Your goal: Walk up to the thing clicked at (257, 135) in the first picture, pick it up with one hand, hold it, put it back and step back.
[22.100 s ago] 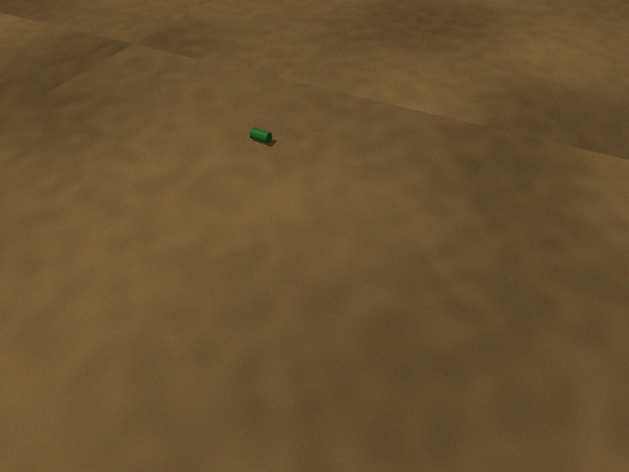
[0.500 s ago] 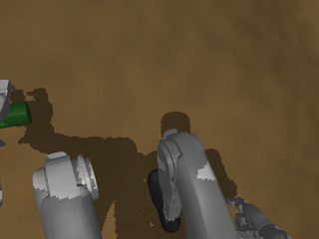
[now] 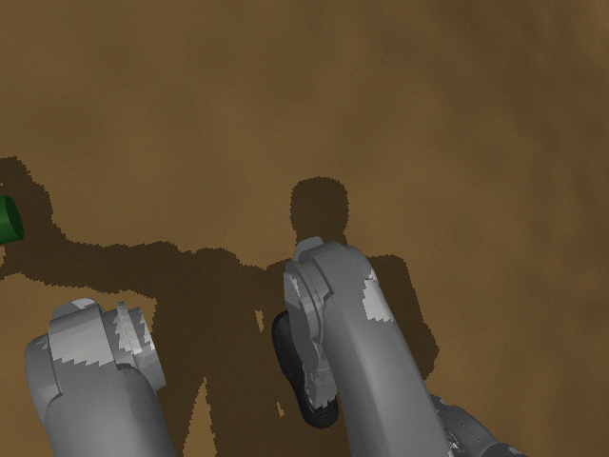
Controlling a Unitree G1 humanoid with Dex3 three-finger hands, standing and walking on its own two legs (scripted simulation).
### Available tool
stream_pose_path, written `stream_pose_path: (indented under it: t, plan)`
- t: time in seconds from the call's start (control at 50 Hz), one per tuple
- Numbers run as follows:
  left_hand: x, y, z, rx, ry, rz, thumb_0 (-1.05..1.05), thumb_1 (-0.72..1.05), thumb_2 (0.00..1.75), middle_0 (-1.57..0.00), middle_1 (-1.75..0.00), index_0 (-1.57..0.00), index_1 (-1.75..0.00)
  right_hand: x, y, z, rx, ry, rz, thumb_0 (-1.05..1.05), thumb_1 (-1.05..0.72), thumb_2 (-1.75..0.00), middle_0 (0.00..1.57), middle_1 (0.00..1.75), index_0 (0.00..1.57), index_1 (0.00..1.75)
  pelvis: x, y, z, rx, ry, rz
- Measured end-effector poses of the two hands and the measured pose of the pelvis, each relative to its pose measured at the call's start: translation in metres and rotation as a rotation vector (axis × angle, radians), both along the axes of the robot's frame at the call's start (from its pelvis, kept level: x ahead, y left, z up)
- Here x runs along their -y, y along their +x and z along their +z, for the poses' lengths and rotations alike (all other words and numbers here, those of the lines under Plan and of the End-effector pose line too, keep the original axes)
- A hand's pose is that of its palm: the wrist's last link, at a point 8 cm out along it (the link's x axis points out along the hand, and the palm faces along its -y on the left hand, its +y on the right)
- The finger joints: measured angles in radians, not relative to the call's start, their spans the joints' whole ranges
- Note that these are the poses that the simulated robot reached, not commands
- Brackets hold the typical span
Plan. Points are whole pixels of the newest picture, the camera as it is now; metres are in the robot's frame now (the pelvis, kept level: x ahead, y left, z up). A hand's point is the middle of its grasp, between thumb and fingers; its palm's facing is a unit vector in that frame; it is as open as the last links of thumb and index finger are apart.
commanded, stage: rest palm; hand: left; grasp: from above
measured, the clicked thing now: out of the picture +0.42 +0.32 -0.27
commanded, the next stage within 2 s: close in 0.70 s
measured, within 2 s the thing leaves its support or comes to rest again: neither
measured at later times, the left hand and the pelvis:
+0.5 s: hand out of the picture +0.41 +0.31 -0.25, palm faces -0.43 -0.09 -0.90, open 14.1 cm; pelvis -0.01 +0.01 +0.00, yaw -2 degrees
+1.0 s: hand out of the picture +0.40 +0.31 -0.25, palm faces -0.46 -0.14 -0.88, open 13.7 cm; pelvis -0.01 +0.00 +0.00, yaw -2 degrees
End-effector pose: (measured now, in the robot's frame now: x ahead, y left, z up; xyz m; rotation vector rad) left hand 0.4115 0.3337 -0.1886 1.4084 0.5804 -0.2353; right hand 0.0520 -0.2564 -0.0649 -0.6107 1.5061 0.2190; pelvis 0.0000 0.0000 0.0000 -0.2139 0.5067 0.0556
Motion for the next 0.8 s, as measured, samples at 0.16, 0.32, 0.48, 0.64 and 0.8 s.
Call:
stream_pose_path:
  t: [0.16, 0.32, 0.48, 0.64, 0.8]
  plan:
    - [0.008, -0.008, 0.002, 0.038, -0.027, -0.081, 0.0, -0.53, 1.0, -0.08, -0.97, -0.07, -0.97, 0.01, 0.008, 0.01, 0.026, -0.048, 0.05, 0.0, -0.9, -0.9, 0.2, 0.3, 0.2, 0.3, -0.001, -0.005, -0.002, 0.03, -0.008, -0.003]
    - [0.021, -0.01, 0.001, 0.086, 0.024, -0.132, 0.0, -0.51, 0.99, -0.09, -0.97, -0.08, -0.97, 0.007, 0.02, 0.012, 0.085, -0.046, 0.08, 0.0, -0.9, -0.9, 0.2, 0.3, 0.2, 0.3, -0.005, -0.008, -0.003, 0.032, -0.018, -0.01]
    - [0.024, -0.002, -0.007, 0.078, 0.055, -0.074, 0.0, -0.5, 0.97, -0.08, -0.99, -0.08, -0.98, -0.002, 0.021, 0.011, 0.099, 0.009, 0.093, 0.0, -0.9, -0.9, 0.2, 0.3, 0.2, 0.3, -0.008, -0.008, -0.004, 0.025, -0.023, -0.013]
    - [0.006, 0.008, -0.013, 0.049, 0.042, 0.043, 0.0, -0.49, 0.95, -0.08, -1.01, -0.09, -0.99, -0.007, 0.014, 0.011, 0.078, 0.039, 0.083, 0.0, -0.91, -0.9, 0.2, 0.3, 0.2, 0.3, -0.008, -0.004, -0.004, 0.021, -0.028, -0.014]
    - [-0.003, 0.0, -0.013, -0.016, 0.019, 0.015, 0.0, -0.5, 0.95, -0.08, -1.01, -0.09, -1.0, -0.009, 0.006, 0.008, 0.028, 0.052, 0.071, 0.0, -0.91, -0.9, 0.2, 0.3, 0.2, 0.3, -0.007, -0.002, -0.001, 0.023, -0.03, -0.008]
